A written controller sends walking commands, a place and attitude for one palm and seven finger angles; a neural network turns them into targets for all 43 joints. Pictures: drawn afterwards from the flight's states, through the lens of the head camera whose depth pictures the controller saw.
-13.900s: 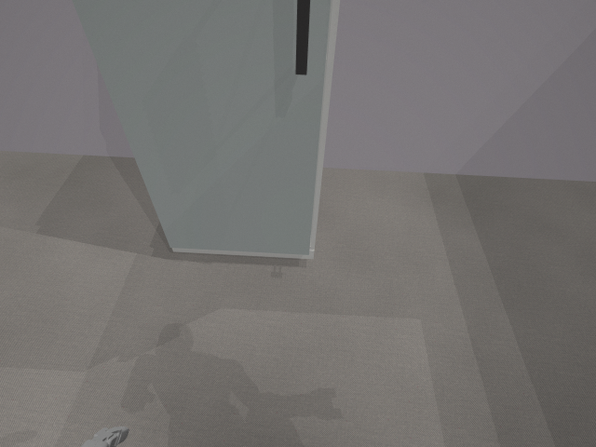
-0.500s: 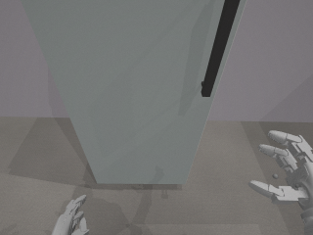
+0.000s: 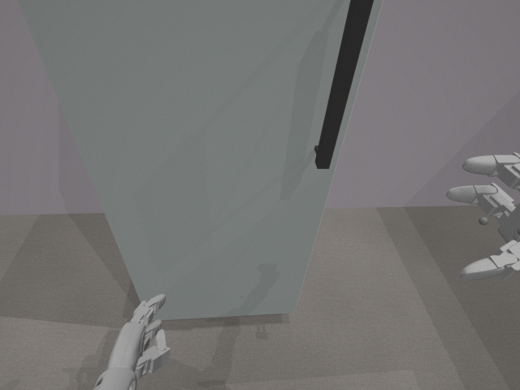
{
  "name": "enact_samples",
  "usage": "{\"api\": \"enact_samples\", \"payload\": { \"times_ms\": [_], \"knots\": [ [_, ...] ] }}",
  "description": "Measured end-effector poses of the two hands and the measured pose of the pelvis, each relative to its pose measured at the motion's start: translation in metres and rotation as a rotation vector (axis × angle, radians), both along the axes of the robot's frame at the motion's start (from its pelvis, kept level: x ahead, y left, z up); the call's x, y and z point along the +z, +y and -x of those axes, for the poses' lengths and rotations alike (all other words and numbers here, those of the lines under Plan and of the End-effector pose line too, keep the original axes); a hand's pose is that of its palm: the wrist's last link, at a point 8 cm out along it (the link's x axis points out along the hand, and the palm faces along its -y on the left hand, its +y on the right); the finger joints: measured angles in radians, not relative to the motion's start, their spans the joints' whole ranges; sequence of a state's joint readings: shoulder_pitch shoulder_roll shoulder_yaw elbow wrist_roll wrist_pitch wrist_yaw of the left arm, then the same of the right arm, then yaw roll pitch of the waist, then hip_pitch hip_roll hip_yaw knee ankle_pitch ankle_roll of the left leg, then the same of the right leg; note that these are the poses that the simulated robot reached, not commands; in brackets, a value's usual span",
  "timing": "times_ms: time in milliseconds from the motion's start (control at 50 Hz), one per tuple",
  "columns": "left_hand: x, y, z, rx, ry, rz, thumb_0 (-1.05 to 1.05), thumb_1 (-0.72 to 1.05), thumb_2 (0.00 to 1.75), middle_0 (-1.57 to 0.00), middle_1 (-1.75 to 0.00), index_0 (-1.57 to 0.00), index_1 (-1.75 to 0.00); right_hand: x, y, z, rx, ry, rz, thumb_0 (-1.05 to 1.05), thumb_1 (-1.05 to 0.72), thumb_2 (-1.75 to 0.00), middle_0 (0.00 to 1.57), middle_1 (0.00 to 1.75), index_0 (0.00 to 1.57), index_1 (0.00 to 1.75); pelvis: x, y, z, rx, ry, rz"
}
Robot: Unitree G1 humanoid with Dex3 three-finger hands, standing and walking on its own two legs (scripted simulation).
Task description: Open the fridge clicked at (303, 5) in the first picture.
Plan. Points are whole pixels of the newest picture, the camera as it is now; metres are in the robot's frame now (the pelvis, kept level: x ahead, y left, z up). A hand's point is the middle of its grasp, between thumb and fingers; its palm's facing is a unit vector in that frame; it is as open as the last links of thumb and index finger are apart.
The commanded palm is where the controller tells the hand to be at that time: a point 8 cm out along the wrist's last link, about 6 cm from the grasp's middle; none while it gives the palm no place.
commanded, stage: raise the hand to about handle height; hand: right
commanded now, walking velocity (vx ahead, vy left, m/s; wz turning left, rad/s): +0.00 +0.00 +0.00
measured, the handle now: (337, 82) +0.55 -0.14 +0.25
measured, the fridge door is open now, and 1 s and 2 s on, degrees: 0 0 0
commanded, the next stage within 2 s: move the hooked fingers beside the handle in 0.64 s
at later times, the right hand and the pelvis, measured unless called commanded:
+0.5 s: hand (489, 189) +0.28 -0.27 +0.24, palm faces +0.07 +0.99 -0.09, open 14.0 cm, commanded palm +0.25 -0.31 +0.25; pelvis +0.00 +0.01 +0.00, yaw +1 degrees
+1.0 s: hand (463, 180) +0.32 -0.27 +0.22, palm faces +0.02 +0.99 -0.10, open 14.0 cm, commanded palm +0.29 -0.31 +0.24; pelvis +0.01 +0.00 +0.00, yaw +0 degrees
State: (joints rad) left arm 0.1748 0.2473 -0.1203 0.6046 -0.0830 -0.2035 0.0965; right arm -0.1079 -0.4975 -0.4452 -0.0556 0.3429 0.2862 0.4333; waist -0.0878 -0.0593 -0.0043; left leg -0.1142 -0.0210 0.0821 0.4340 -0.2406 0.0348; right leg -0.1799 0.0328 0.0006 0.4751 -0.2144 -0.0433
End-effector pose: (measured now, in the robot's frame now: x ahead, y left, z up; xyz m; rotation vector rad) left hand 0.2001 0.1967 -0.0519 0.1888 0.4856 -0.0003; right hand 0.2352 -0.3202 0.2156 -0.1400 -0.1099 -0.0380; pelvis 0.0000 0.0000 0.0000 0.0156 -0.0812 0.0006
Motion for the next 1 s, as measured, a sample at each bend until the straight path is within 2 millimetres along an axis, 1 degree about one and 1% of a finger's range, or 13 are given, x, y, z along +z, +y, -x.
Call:
{"api": "enact_samples", "payload": {
  "times_ms": [100,160,220,280,380,460,560,640,720,820,900,940,1000],
  "knots": [
    [-0.003,0.006,0.004,-0.002,0.023,-0.003,0.02,0.90,0.90,-0.21,-0.30,-0.20,-0.30,0.036,-0.007,-0.001,-0.009,-0.095,0.005,-0.01,0.49,-0.30,0.30,1.20,0.30,1.19,0.001,0.005,0.001,-0.004,-0.008,0.000],
    [-0.006,0.013,0.007,0.007,0.040,-0.001,0.02,0.90,0.90,-0.21,-0.30,-0.20,-0.30,0.041,-0.016,-0.008,-0.033,-0.043,-0.015,-0.01,0.49,-0.30,0.31,1.20,0.30,1.19,0.000,0.008,0.003,-0.005,-0.004,0.000],
    [-0.009,0.021,0.009,0.021,0.052,0.001,0.02,0.90,0.90,-0.21,-0.30,-0.20,-0.30,0.034,-0.018,-0.017,-0.040,0.043,-0.027,-0.01,0.50,-0.30,0.30,1.20,0.30,1.20,0.000,0.009,0.005,-0.004,0.005,0.001],
    [-0.011,0.029,0.011,0.039,0.057,0.000,0.02,0.90,0.90,-0.21,-0.30,-0.20,-0.30,0.022,-0.007,-0.023,-0.003,0.092,-0.023,-0.01,0.50,-0.30,0.30,1.20,0.29,1.20,-0.001,0.009,0.006,0.005,0.014,0.002],
    [-0.007,0.036,0.012,0.063,0.045,-0.011,0.02,0.90,0.90,-0.21,-0.30,-0.20,-0.30,0.017,0.014,-0.023,0.072,0.017,-0.022,-0.01,0.50,-0.30,0.30,1.20,0.30,1.20,-0.002,0.009,0.001,0.019,0.011,0.002],
    [-0.003,0.035,0.009,0.065,0.035,-0.018,0.02,0.90,0.90,-0.20,-0.30,-0.20,-0.30,0.025,0.005,-0.022,0.026,-0.041,-0.043,-0.01,0.50,-0.30,0.31,1.20,0.30,1.20,-0.002,0.010,-0.003,0.020,0.007,0.001],
    [-0.005,0.030,0.002,0.052,0.041,-0.017,0.02,0.90,0.90,-0.20,-0.30,-0.20,-0.30,0.023,-0.012,-0.027,-0.058,0.023,-0.046,-0.01,0.50,-0.30,0.31,1.20,0.30,1.20,-0.002,0.008,-0.004,0.010,0.011,0.000],
    [-0.008,0.023,-0.004,0.043,0.047,-0.007,0.02,0.90,0.90,-0.20,-0.30,-0.20,-0.30,0.018,-0.005,-0.031,-0.016,0.062,-0.020,-0.01,0.50,-0.30,0.30,1.20,0.30,1.20,-0.001,0.004,-0.006,0.007,0.021,0.001],
    [-0.007,0.014,-0.008,0.035,0.043,0.005,0.02,0.90,0.90,-0.20,-0.30,-0.20,-0.30,0.021,0.002,-0.033,0.041,0.029,-0.007,-0.01,0.50,-0.30,0.30,1.20,0.30,1.20,-0.001,0.002,-0.010,0.009,0.023,0.003],
    [-0.005,0.006,-0.013,0.016,0.044,0.014,0.02,0.90,0.90,-0.21,-0.30,-0.20,-0.30,0.028,-0.010,-0.034,0.012,-0.004,-0.031,-0.01,0.50,-0.30,0.31,1.20,0.30,1.20,0.000,0.001,-0.015,0.007,0.026,0.003],
    [-0.008,0.005,-0.015,0.004,0.064,0.006,0.02,0.90,0.90,-0.21,-0.30,-0.20,-0.30,0.021,-0.019,-0.044,-0.027,0.052,-0.059,-0.01,0.50,-0.30,0.30,1.20,0.30,1.20,0.000,0.000,-0.014,-0.004,0.032,0.001],
    [-0.010,0.005,-0.016,0.003,0.075,-0.001,0.02,0.90,0.90,-0.21,-0.30,-0.20,-0.30,0.015,-0.016,-0.052,-0.024,0.083,-0.056,-0.01,0.50,-0.30,0.30,1.20,0.30,1.20,0.000,-0.001,-0.014,-0.008,0.036,0.001],
    [-0.010,0.006,-0.016,0.010,0.081,-0.007,0.02,0.90,0.90,-0.21,-0.30,-0.20,-0.30,0.013,-0.002,-0.062,0.018,0.080,-0.037,-0.01,0.50,-0.30,0.30,1.20,0.29,1.20,0.000,-0.002,-0.014,-0.007,0.040,0.002]
  ]
}}
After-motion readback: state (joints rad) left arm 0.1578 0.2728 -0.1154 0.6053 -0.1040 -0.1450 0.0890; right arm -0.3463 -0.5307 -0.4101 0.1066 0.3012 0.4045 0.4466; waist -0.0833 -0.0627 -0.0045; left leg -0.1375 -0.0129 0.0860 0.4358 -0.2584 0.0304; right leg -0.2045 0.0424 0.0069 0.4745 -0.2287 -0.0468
